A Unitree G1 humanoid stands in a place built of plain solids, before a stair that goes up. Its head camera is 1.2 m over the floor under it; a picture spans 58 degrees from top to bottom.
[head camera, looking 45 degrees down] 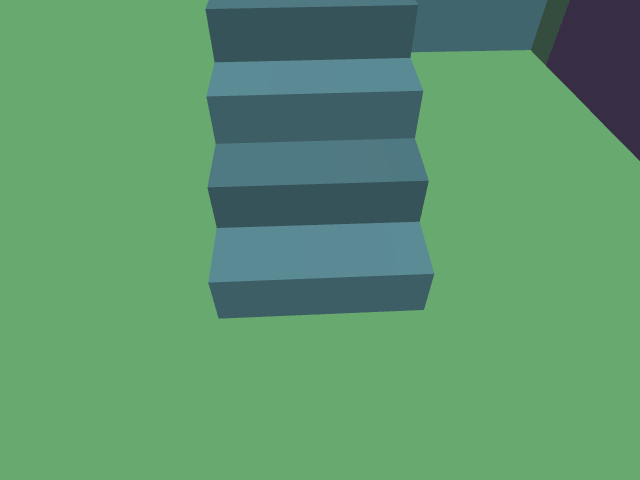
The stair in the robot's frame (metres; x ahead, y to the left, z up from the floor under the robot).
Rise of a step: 0.19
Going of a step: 0.22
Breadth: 0.69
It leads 3 degrees to the left of straight ahead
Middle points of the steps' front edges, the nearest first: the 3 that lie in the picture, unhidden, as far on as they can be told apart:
0.85 -0.01 0.19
1.07 0.00 0.37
1.30 0.01 0.56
